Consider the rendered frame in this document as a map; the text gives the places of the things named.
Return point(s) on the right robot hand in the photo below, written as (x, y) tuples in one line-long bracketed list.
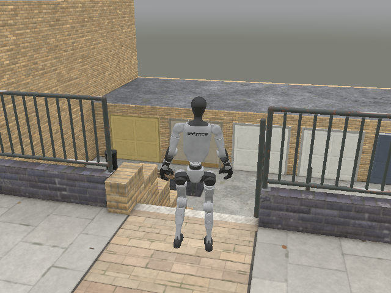
[(223, 170)]

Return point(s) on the left robot hand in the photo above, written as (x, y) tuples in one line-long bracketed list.
[(162, 172)]

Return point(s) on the robot left foot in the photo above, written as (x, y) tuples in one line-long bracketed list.
[(177, 243)]

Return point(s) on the robot left upper arm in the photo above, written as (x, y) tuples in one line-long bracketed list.
[(178, 128)]

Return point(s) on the robot right forearm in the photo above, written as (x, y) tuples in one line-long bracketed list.
[(226, 161)]

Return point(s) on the robot right upper arm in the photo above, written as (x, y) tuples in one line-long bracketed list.
[(216, 130)]

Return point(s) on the robot torso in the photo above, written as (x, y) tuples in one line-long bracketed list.
[(196, 146)]

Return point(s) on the robot left forearm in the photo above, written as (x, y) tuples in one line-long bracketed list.
[(167, 160)]

